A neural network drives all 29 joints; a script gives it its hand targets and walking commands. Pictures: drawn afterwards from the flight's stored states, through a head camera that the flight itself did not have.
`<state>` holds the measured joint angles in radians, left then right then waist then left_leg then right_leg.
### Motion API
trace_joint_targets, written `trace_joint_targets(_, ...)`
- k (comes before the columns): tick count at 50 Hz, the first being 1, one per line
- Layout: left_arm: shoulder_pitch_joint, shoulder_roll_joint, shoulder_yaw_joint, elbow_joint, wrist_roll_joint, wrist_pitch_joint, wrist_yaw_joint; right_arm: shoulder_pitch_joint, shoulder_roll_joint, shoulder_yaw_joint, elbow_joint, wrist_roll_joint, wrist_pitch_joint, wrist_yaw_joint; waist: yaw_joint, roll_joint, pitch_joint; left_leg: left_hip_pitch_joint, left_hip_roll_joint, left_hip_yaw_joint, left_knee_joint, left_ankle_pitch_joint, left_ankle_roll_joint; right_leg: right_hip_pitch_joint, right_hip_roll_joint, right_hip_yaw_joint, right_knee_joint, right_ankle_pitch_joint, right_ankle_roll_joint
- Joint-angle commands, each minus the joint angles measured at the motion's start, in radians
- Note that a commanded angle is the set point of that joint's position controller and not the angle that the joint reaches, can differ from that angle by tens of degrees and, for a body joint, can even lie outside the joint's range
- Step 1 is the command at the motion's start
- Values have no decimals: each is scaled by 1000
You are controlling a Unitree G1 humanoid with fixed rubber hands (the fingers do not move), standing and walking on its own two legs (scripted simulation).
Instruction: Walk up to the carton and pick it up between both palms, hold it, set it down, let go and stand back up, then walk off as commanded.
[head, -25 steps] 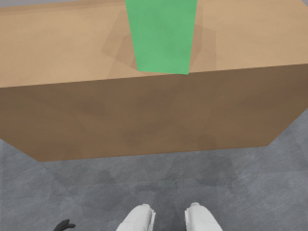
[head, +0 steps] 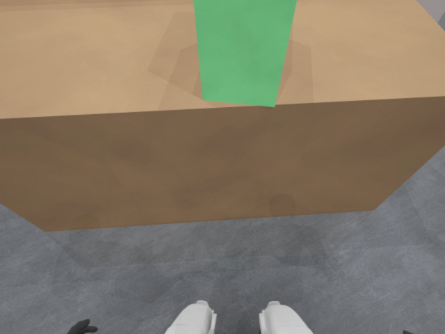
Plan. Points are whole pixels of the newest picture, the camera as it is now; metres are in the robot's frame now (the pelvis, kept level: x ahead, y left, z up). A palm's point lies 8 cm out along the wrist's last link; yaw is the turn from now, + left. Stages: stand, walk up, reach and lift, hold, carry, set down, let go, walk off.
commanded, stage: walk off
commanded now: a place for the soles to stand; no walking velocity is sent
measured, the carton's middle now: (248, 10) +0.79 -0.03 +0.13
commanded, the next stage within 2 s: stand in 0.92 s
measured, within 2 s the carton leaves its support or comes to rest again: neither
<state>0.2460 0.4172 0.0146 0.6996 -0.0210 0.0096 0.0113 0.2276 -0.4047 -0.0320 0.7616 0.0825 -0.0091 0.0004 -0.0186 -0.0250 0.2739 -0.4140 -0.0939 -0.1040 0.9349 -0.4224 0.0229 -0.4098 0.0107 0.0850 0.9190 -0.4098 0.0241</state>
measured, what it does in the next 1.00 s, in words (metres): stands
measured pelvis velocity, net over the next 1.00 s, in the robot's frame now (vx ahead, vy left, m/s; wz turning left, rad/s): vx -0.04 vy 0.00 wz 0.00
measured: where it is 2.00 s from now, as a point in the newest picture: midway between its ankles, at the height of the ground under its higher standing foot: outside the picture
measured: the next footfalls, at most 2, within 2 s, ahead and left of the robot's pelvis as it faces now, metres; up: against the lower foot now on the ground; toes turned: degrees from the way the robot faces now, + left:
none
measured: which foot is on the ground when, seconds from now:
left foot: down 0.00-1.00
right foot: down 0.00-1.00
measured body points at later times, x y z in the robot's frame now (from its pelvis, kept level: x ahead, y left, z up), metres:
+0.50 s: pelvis -0.04 +0.00 +0.00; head +0.02 +0.00 +0.44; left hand +0.07 +0.31 -0.11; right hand +0.06 -0.32 -0.11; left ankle +0.02 +0.12 -0.69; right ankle +0.05 -0.14 -0.69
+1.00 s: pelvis -0.04 +0.00 +0.00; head +0.01 +0.00 +0.44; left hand +0.06 +0.31 -0.11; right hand +0.05 -0.32 -0.11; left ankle +0.02 +0.12 -0.69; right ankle +0.05 -0.14 -0.69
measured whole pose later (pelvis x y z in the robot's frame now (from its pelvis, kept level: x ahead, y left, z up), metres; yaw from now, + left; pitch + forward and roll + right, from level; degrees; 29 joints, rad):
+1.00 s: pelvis -0.04 +0.00 +0.00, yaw +0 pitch -7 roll -1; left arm 0.24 0.42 0.01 0.73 -0.02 0.01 -0.01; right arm 0.22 -0.40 -0.03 0.77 0.08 0.00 0.01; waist -0.02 0.00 0.25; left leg -0.40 -0.04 -0.09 0.94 -0.42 0.01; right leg -0.44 0.02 0.08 0.91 -0.40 0.02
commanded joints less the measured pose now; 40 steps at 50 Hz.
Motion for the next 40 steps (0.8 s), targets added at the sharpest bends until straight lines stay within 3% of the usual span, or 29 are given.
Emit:
trace_joint_targets(1, -56, 295, 116, -36, 58, -34, 7, 94, -235, -77, -35, -96, -15, -18, -1, -141, -293, -39, 25, 27, 182, -218, 21, 59, -347, 411, -384, 349, -300)
trace_joint_targets(3, -96, 273, 107, -47, 56, -26, 12, 117, -240, -75, -20, -91, -22, -15, -23, -102, -284, 10, 38, 11, 79, -102, 49, 58, -288, 304, -315, 402, -261)
trace_joint_targets(5, -41, 264, 98, -45, 59, -28, 10, 86, -263, -85, -13, -96, -32, -13, 6, -76, -334, 77, 79, -40, -55, 153, 54, 52, -212, 210, -228, 473, -204)
trace_joint_targets(6, -73, 245, 103, -63, 61, -19, 6, 125, -273, -89, -22, -107, -31, -13, -13, 0, -333, 143, 150, -170, -248, 193, 79, -18, -113, 123, -117, 352, -136)
trace_joint_targets(7, -51, 212, 94, -47, 57, -6, 4, 96, -304, -96, -28, -106, -35, -15, -8, 130, -325, 176, 303, -394, -379, 337, 146, -83, 6, 14, 55, 86, -73)
trace_joint_targets(8, -26, 221, 102, -45, 58, -10, 27, 37, -303, -95, -54, -103, -36, -13, 16, 155, -272, 112, 387, -473, -376, 544, 239, -75, 22, 11, 129, -216, -51)
trace_joint_targets(9, -35, 230, 113, -42, 59, -14, 28, -8, -307, -91, -70, -108, -37, -17, 16, 143, -273, 64, 412, -478, -401, 519, 268, -39, 20, 21, 148, -250, -57)
trace_joint_targets(10, -22, 249, 110, -39, 51, -22, 28, -17, -290, -76, -84, -107, -37, -19, 26, 139, -239, 54, 381, -454, -367, 562, 247, -48, 5, 21, 121, -238, -62)
trace_joint_targets(11, -10, 254, 125, -28, 52, -27, 19, -9, -282, -80, -90, -105, -34, -19, 28, 136, -249, 24, 342, -374, -357, 473, 204, 0, -16, 7, 87, -170, -70)
trace_joint_targets(13, 12, 257, 113, -22, 58, -27, 11, -71, -274, -73, -109, -104, -29, -8, 45, 227, -253, -47, 296, -364, -363, 378, 161, 66, -12, 8, -1, -74, -76)
trace_joint_targets(14, 25, 256, 123, -22, 63, -31, 8, -92, -269, -69, -111, -105, -30, -10, 63, 140, -247, -72, 287, -295, -334, 336, 149, 114, -12, -10, -44, 8, -87)
trace_joint_targets(16, 26, 270, 120, -9, 71, -38, -1, -75, -271, -74, -92, -105, -20, -13, 64, 25, -243, -216, 180, -151, -227, 68, 104, 222, -84, 84, -248, 37, -108)
trace_joint_targets(17, 10, 307, 128, -6, 75, -46, -4, -36, -238, -66, -78, -100, -15, -14, 56, -155, -244, -214, 80, -69, -104, -53, 67, 173, -182, 273, -403, 17, -148)
trace_joint_targets(18, -42, 329, 125, -8, 69, -41, -7, 19, -235, -74, -50, -94, -12, -10, 28, -154, -264, -108, 5, 16, 10, -260, 48, 45, -290, 410, -508, -207, -206)
trace_joint_targets(20, -130, 305, 124, -27, 60, -33, -9, 103, -248, -83, -21, -89, -15, -3, -8, -185, -203, 19, 22, 48, 109, -190, 51, -152, -302, 410, -524, -303, -247)
trace_joint_targets(22, -125, 271, 114, -55, 64, -30, -7, 128, -239, -88, -13, -97, -23, 1, -17, -110, -200, 92, 54, 17, 15, -102, 60, -183, -260, 314, -455, -207, -222)
trace_joint_targets(23, -125, 261, 103, -41, 59, -24, -8, 163, -251, -91, 12, -101, -24, 4, -27, -67, -230, 121, 68, -40, -115, -147, 72, -167, -200, 254, -371, -178, -182)
trace_joint_targets(25, -100, 209, 101, -36, 63, -18, -2, 72, -308, -90, -25, -110, -33, -2, -11, 144, -179, -19, 301, -431, -502, -98, 162, -84, 23, 45, -14, -161, -60)
trace_joint_targets(26, -37, 234, 110, -22, 65, -17, 4, -21, -328, -99, -59, -115, -34, -5, 19, 144, -182, -109, 391, -514, -544, -127, 216, -18, 22, 42, 81, -201, -52)
trace_joint_targets(27, -14, 259, 113, -17, 59, -12, 2, -51, -318, -95, -59, -110, -31, -5, 35, 153, -186, -165, 359, -491, -553, -263, 200, 50, 9, 24, 88, -181, -57)
trace_joint_targets(29, 4, 249, 114, 5, 56, -25, -5, -81, -278, -74, -82, -111, -33, -5, 46, 160, -181, -140, 301, -375, -450, -86, 183, 16, -23, 10, 54, -148, -72)
trace_joint_targets(30, 12, 244, 114, 9, 61, -30, -8, -78, -272, -78, -85, -109, -33, -4, 50, 211, -208, -120, 275, -314, -416, 9, 152, 43, -23, -13, 27, -111, -75)
trace_joint_targets(31, 17, 259, 126, -11, 65, -30, -7, -54, -267, -77, -86, -108, -32, 0, 38, 214, -229, -115, 280, -317, -402, -18, 158, 74, -19, 1, 3, -90, -73)
trace_joint_targets(32, -8, 260, 123, -10, 68, -36, -5, -55, -271, -74, -81, -109, -30, -3, 39, 122, -220, -138, 245, -262, -323, 41, 144, 137, -43, 18, -104, -50, -84)
trace_joint_targets(33, 1, 249, 117, 2, 61, -33, -11, -58, -269, -70, -83, -106, -27, -7, 46, 92, -226, -146, 233, -220, -310, 19, 136, 152, -45, 39, -150, -21, -87)
trace_joint_targets(35, -21, 288, 115, -7, 71, -40, -17, -38, -230, -72, -60, -102, -18, -6, 44, -105, -225, -137, 65, -47, -122, -161, 65, 61, -197, 268, -423, -89, -156)
trace_joint_targets(36, -49, 301, 124, -7, 69, -40, -16, 14, -225, -69, -45, -99, -17, -4, 28, -120, -192, -114, -13, 29, 21, -241, 55, -15, -272, 436, -519, -226, -195)
trace_joint_targets(38, -117, 306, 120, -30, 64, -36, -17, 115, -237, -81, -8, -94, -18, -1, -8, -107, -238, 24, 31, 25, 53, -152, 49, -64, -311, 415, -515, -258, -238)
trace_joint_targets(40, -126, 269, 104, -34, 61, -25, -15, 142, -238, -90, 9, -93, -18, 0, -29, -118, -262, 93, 55, -1, -38, -154, 62, -124, -234, 303, -418, -191, -202)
